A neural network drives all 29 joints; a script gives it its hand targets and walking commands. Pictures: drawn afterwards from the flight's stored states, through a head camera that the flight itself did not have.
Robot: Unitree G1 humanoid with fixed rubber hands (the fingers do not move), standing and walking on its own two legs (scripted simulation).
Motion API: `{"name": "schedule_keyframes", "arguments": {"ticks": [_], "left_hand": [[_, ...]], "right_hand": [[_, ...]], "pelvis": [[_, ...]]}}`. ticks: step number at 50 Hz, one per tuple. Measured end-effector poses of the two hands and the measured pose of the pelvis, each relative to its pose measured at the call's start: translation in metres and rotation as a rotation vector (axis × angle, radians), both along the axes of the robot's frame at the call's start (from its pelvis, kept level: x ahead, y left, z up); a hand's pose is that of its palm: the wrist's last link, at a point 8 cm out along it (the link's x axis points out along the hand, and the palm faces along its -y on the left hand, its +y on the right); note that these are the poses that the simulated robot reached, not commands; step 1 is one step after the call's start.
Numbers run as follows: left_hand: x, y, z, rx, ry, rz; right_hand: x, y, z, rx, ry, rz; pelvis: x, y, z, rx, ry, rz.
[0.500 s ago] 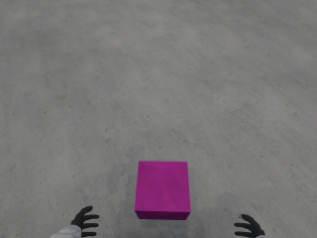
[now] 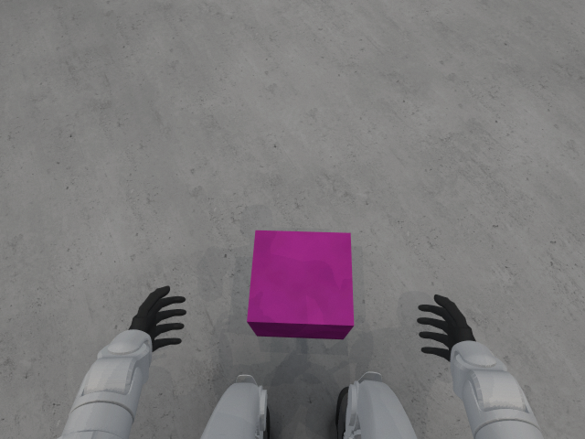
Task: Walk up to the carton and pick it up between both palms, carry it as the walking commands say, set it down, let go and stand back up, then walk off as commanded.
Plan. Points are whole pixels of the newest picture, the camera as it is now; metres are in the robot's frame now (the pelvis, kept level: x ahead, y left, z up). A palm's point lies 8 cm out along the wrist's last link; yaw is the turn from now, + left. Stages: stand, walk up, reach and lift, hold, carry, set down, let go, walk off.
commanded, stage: reach and lift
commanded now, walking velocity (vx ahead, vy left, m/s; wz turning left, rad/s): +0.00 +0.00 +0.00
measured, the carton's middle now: (301, 287) +0.48 +0.02 -0.58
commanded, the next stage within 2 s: none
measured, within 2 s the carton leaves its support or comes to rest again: neither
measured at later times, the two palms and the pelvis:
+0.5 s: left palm (172, 245) +0.41 +0.24 -0.12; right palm (435, 253) +0.42 -0.20 -0.13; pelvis -0.03 +0.00 -0.04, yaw +1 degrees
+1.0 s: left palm (184, 225) +0.47 +0.25 -0.17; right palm (419, 231) +0.48 -0.19 -0.17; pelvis -0.01 +0.01 -0.06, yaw +1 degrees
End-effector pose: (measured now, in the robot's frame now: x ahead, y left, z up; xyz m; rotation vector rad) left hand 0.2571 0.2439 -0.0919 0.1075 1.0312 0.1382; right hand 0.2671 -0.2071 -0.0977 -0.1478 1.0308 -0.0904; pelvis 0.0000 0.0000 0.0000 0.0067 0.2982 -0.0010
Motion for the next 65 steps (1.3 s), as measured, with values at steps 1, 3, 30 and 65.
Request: {"name": "schedule_keyframes", "arguments": {"ticks": [1,3,30,65], "left_hand": [[0.006,0.0,-0.001,-0.001,-0.011,0.0],[0.02,-0.001,-0.003,-0.003,-0.032,-0.003],[0.184,-0.002,-0.034,-0.04,-0.331,0.03],[0.214,-0.003,-0.181,-0.028,-0.387,0.03]], "right_hand": [[0.006,-0.001,-0.001,-0.001,-0.008,-0.001],[0.019,-0.001,-0.003,-0.002,-0.026,-0.005],[0.183,0.007,-0.035,0.036,-0.327,-0.043],[0.216,0.009,-0.176,0.052,-0.392,-0.06]], "pelvis": [[-0.003,0.0,-0.002,0.0,0.006,0.001],[-0.008,0.0,-0.006,0.0,0.022,0.002],[-0.023,0.0,-0.043,-0.004,0.364,0.013],[-0.039,0.011,-0.161,-0.007,0.564,0.013]]}}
